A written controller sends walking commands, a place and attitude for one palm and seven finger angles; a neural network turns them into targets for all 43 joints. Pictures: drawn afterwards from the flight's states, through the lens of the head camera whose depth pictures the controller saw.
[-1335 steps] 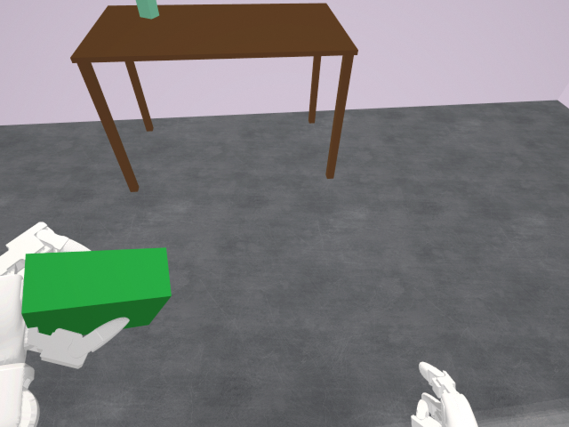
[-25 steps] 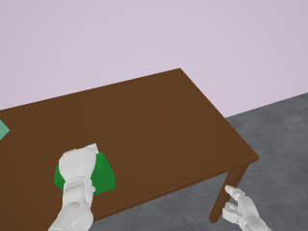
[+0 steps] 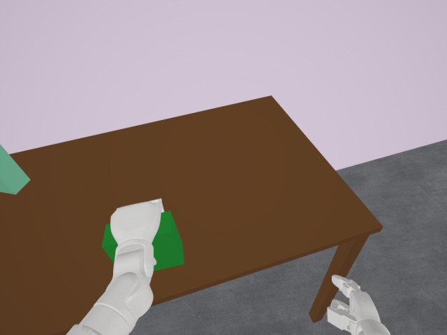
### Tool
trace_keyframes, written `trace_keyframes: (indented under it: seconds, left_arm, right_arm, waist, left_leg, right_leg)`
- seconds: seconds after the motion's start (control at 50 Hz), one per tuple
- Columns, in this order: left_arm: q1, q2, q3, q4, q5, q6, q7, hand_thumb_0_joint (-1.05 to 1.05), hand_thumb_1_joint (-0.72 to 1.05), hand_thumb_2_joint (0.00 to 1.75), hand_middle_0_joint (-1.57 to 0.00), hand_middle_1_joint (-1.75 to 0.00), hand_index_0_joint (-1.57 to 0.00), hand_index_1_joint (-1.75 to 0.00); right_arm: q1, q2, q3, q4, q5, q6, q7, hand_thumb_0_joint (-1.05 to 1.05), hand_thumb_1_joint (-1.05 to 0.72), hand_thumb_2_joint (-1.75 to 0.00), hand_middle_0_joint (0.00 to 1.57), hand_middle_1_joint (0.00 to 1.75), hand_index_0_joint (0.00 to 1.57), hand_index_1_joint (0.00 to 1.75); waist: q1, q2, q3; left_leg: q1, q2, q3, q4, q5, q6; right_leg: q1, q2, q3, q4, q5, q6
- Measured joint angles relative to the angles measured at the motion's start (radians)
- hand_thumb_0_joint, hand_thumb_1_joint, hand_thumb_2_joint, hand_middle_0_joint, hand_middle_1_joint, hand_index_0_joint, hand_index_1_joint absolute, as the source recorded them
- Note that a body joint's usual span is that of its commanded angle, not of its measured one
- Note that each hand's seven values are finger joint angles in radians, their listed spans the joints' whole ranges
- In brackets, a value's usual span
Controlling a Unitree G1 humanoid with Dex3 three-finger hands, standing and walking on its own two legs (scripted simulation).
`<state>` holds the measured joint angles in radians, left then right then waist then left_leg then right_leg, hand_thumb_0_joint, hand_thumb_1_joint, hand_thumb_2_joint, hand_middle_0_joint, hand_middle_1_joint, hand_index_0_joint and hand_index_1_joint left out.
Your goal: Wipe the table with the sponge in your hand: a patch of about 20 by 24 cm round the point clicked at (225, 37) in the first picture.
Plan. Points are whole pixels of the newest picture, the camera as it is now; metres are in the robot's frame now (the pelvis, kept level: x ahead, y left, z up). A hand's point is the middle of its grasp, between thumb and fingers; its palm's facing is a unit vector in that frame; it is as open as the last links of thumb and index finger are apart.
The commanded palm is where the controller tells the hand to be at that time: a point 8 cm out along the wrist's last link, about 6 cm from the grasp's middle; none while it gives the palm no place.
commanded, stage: slide across to the third lane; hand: left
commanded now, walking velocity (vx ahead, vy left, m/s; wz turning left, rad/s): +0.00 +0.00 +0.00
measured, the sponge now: (149, 250) +0.28 +0.21 -0.03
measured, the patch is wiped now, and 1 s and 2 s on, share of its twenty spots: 0.60 0.70 0.90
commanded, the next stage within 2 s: wipe forward along the third lane in 1.10 s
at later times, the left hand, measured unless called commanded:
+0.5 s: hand (163, 232) +0.30 +0.18 +0.01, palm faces -0.05 -0.04 -1.00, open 9.7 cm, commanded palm +0.27 +0.14 +0.06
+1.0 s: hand (164, 232) +0.30 +0.17 +0.01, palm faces -0.06 -0.05 -1.00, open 9.7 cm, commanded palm +0.27 +0.14 +0.06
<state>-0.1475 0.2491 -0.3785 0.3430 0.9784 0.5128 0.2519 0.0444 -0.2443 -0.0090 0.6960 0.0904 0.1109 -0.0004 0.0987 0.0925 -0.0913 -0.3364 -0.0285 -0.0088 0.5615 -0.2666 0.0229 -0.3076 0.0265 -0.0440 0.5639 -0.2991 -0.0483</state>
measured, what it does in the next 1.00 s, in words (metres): stands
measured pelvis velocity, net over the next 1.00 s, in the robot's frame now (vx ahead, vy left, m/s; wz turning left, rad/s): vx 0.00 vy -0.01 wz -0.01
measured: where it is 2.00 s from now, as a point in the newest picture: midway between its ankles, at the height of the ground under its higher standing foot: outside the picture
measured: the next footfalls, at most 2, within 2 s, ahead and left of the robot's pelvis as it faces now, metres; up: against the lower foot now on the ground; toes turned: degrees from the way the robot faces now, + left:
none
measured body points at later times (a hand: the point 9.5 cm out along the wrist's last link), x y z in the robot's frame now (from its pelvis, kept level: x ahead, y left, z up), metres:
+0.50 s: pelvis -0.01 -0.01 +0.00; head -0.03 -0.05 +0.45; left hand +0.30 +0.17 +0.07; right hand +0.22 -0.22 -0.10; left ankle +0.01 +0.11 -0.73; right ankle +0.00 -0.09 -0.73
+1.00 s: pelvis +0.00 -0.01 +0.00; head -0.02 -0.05 +0.45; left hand +0.30 +0.17 +0.07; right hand +0.22 -0.22 -0.10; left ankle +0.01 +0.11 -0.73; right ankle +0.00 -0.09 -0.73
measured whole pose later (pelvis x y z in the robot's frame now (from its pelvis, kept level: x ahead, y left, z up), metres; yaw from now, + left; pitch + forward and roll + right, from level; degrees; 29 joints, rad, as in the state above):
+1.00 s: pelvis +0.00 -0.01 +0.00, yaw -1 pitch +2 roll +0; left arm -0.24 0.19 -0.42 0.47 0.96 0.55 0.29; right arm 0.03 -0.24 -0.01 0.69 0.10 0.16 0.01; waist 0.08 0.08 -0.11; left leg -0.34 -0.02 0.00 0.55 -0.25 0.01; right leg -0.32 0.04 -0.04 0.56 -0.29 -0.06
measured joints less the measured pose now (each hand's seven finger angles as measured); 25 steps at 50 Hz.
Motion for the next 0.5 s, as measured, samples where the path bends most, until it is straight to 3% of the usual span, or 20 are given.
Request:
trace_keyframes:
  seconds: [0.22,0.5]
  left_arm:
    - [-0.093,-0.046,-0.051,0.100,-0.013,0.015,0.017,-0.01,-0.46,1.06,-0.74,-1.40,-0.76,-1.40]
    - [-0.110,-0.062,-0.046,0.143,-0.018,0.032,0.045,0.00,-0.46,1.06,-0.74,-1.40,-0.76,-1.40]
  right_arm:
    - [-0.024,0.015,0.006,0.003,0.004,0.011,0.013,0.01,-0.91,-0.90,0.20,0.30,0.20,0.30]
    - [-0.013,0.008,0.000,0.002,0.003,0.042,0.021,0.01,-0.91,-0.90,0.20,0.30,0.20,0.30]
  waist:
    - [0.000,-0.007,-0.009]
    - [-0.013,-0.014,-0.015]
  left_leg:
    - [-0.011,0.000,-0.004,0.006,0.006,-0.005]
    - [-0.013,0.010,0.001,0.002,0.011,-0.013]
  right_leg:
    - [-0.013,0.000,-0.005,0.013,0.001,-0.005]
    - [-0.020,0.010,0.001,0.012,0.008,-0.013]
